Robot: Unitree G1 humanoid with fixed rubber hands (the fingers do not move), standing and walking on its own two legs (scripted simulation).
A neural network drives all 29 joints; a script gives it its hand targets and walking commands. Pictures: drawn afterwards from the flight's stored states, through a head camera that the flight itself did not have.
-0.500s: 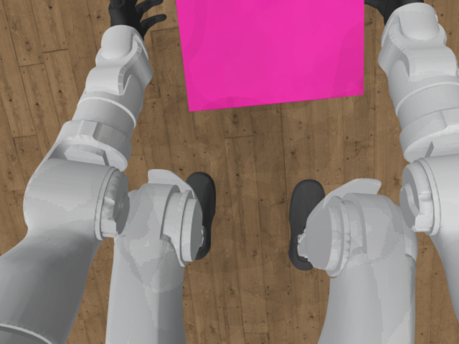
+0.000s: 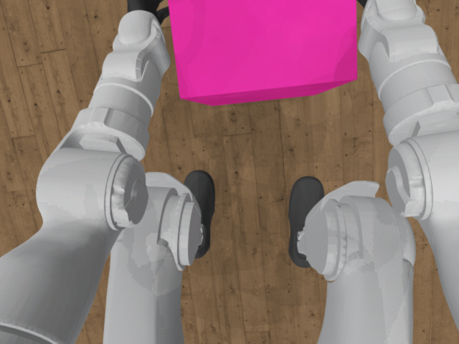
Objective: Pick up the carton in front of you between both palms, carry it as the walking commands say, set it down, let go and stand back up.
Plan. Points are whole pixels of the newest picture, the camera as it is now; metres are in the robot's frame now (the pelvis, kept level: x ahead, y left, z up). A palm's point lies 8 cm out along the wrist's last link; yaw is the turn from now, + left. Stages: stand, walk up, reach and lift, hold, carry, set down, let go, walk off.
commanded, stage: reach and lift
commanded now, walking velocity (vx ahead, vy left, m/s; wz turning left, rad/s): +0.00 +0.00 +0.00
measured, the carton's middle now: (258, 31) +0.53 -0.01 -0.24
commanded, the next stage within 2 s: none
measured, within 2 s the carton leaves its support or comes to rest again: leaves its support in 0.06 s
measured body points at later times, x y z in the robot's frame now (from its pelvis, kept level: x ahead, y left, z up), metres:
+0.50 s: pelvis +0.01 +0.01 +0.08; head +0.26 -0.03 +0.45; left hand +0.51 +0.12 +0.01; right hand +0.51 -0.18 +0.01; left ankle +0.13 +0.13 -0.33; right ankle +0.12 -0.12 -0.33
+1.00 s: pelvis +0.04 +0.01 +0.20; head +0.23 -0.02 +0.61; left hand +0.49 +0.12 +0.16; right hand +0.47 -0.18 +0.15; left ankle +0.13 +0.13 -0.33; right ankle +0.12 -0.12 -0.33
